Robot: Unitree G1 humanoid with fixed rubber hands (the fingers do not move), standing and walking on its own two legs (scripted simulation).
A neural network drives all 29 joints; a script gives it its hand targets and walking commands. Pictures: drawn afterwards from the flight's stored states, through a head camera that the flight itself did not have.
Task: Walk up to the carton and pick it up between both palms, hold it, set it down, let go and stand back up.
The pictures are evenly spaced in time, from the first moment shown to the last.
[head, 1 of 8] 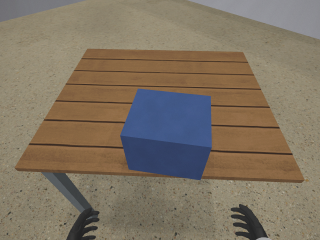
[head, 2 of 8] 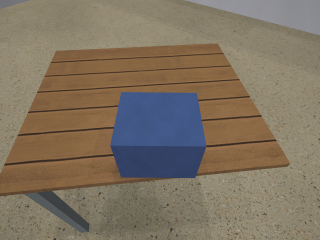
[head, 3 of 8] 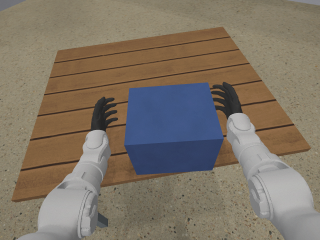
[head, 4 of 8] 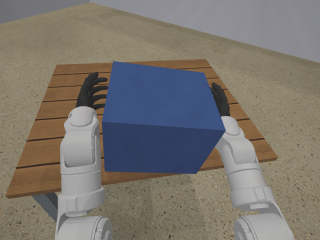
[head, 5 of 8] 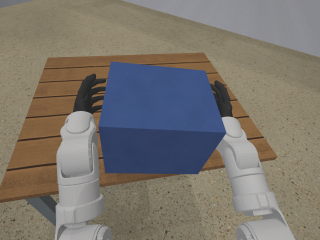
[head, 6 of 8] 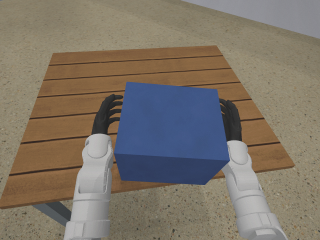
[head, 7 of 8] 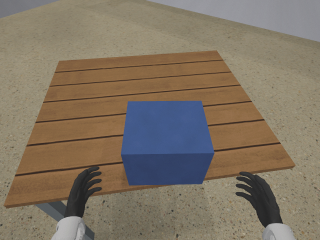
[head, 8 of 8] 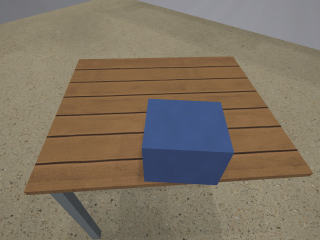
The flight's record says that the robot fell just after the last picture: no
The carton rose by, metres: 0.16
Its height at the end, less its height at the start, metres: +0.00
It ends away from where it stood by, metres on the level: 0.01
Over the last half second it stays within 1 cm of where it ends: yes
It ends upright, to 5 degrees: yes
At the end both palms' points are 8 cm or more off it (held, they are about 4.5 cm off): yes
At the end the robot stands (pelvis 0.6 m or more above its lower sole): yes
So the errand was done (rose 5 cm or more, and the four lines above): yes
